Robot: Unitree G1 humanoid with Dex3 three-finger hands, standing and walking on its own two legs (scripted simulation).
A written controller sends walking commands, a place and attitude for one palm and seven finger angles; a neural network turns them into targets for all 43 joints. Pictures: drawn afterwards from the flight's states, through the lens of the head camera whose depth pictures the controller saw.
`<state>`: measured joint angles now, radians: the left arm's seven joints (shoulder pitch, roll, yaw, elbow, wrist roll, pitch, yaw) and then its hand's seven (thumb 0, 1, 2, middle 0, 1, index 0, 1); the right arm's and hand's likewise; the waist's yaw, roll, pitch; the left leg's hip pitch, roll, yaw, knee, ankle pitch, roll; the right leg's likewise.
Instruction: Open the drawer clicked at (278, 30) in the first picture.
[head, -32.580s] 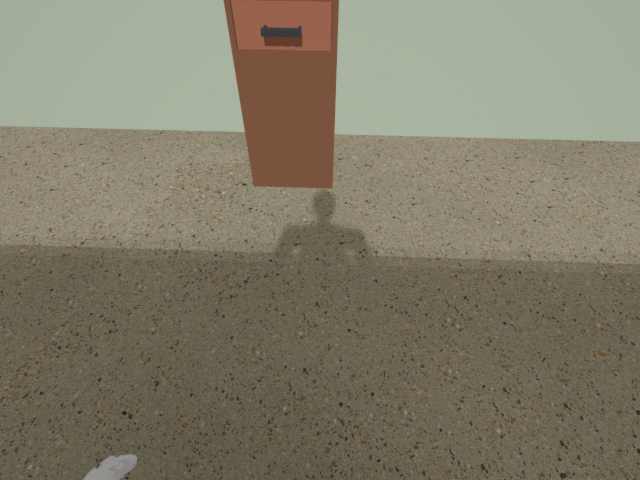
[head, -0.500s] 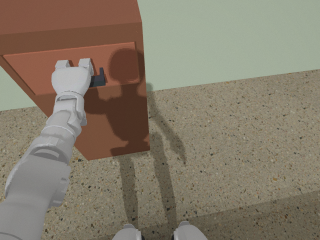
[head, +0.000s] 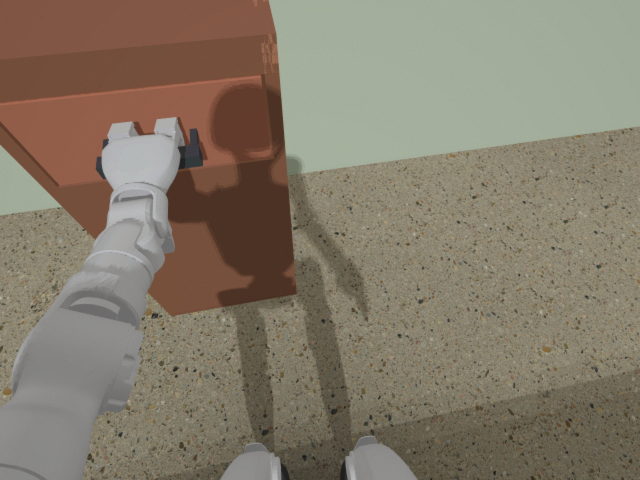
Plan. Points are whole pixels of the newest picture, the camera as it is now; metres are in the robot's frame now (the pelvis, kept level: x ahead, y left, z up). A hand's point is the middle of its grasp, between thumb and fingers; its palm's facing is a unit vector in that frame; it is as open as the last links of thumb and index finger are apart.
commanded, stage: lift the hand off the handle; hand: left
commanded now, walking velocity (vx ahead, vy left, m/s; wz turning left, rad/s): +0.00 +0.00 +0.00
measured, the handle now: (151, 151) +0.57 +0.20 +0.02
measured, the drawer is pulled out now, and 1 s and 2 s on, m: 0.00 0.00 0.00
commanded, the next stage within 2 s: draw the hand back to the body in 1.58 s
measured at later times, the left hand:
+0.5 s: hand (155, 172) +0.52 +0.19 +0.03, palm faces +0.00 -0.03 -1.00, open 13.8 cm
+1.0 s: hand (127, 140) +0.50 +0.19 +0.11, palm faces +0.03 +0.00 -1.00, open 13.8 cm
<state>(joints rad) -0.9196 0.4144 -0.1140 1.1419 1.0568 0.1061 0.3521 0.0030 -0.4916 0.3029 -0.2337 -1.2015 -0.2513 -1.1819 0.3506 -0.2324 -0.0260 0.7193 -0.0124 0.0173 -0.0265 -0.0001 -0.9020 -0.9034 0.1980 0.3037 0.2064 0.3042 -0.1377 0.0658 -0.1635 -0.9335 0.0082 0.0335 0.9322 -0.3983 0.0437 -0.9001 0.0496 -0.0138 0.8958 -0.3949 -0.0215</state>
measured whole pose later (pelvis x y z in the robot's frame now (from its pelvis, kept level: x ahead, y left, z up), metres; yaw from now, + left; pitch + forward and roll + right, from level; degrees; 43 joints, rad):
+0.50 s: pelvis +0.03 +0.01 +0.02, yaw +0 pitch +21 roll -2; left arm -0.83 0.36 -0.07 1.04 1.06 0.14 0.41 0.00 -0.49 0.30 -0.32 -1.20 -0.32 -1.20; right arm 0.33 -0.23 -0.05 0.75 -0.02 0.06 -0.01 0.00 -0.90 -0.90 0.20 0.30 0.21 0.30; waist -0.12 0.08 -0.16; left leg -0.81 0.01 0.03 0.85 -0.41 0.05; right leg -0.77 0.05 -0.01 0.80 -0.40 -0.02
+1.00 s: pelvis +0.02 +0.00 +0.04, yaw +1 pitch +14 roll -1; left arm -0.88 0.37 -0.13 1.05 1.04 0.16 0.33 0.00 -0.49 0.30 -0.32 -1.20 -0.32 -1.20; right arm 0.29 -0.25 -0.04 0.74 0.02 0.07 -0.03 0.00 -0.90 -0.90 0.20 0.30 0.21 0.30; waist -0.09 0.07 -0.12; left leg -0.60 -0.01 0.03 0.67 -0.32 0.04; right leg -0.57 0.04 0.00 0.64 -0.32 -0.02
